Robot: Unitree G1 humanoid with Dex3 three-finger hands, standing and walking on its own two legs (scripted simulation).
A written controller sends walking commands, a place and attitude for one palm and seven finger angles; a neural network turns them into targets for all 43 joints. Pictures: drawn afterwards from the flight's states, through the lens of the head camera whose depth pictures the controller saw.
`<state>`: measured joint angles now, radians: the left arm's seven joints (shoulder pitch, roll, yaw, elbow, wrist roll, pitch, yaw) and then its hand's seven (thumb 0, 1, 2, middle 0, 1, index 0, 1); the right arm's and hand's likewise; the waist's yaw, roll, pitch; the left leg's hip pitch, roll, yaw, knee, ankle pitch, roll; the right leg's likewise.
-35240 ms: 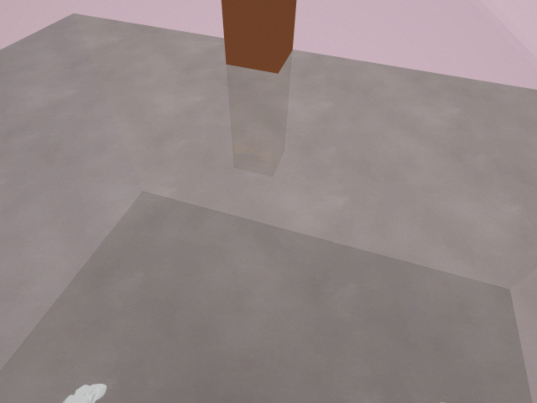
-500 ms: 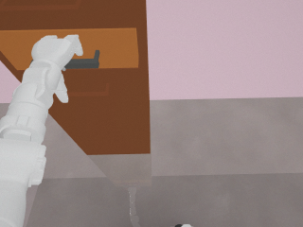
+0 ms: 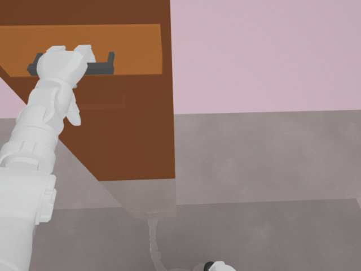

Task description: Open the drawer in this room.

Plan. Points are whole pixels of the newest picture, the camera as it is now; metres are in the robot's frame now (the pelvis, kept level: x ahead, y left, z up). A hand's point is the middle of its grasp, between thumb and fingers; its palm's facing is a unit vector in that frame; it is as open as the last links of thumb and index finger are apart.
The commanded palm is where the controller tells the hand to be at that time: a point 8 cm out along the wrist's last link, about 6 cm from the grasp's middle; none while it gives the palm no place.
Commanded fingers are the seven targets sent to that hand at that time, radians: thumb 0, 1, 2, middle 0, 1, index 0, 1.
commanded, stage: lower the fingers behind the handle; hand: left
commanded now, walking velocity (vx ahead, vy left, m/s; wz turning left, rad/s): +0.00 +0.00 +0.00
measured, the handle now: (73, 63) +0.56 +0.22 +0.12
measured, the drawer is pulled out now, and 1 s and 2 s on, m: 0.00 0.00 0.07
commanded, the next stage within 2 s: close the thumb around the handle in 0.46 s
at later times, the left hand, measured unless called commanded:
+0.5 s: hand (72, 89) +0.50 +0.22 +0.09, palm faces -0.04 -0.01 -1.00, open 13.8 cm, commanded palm +0.48 +0.23 +0.15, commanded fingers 0.00 -0.50 0.30 -0.30 -1.20 -0.30 -1.20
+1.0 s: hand (71, 88) +0.50 +0.22 +0.09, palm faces -0.04 +0.00 -1.00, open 8.6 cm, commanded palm +0.48 +0.23 +0.15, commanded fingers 0.00 0.79 0.85 -0.39 -1.34 -0.39 -1.34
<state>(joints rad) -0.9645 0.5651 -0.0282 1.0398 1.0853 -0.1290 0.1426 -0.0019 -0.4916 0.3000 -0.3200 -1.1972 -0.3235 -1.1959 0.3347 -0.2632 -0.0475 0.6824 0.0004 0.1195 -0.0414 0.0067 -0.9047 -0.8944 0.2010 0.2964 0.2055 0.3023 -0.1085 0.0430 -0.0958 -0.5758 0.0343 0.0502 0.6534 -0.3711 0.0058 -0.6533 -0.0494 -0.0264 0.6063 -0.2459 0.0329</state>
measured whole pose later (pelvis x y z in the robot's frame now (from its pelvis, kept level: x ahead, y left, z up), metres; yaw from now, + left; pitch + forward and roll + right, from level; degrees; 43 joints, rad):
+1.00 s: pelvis +0.00 +0.00 +0.00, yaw +0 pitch +16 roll -1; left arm -0.93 0.57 -0.02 1.02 1.08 -0.12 0.14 0.00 0.26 0.62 -0.35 -1.28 -0.38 -1.28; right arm 0.34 -0.27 -0.05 0.68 0.00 0.12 -0.04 0.01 -0.90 -0.89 0.20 0.30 0.21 0.30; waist -0.10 0.05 -0.10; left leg -0.57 0.04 0.05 0.66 -0.37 0.00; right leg -0.65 -0.04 -0.02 0.61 -0.24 0.03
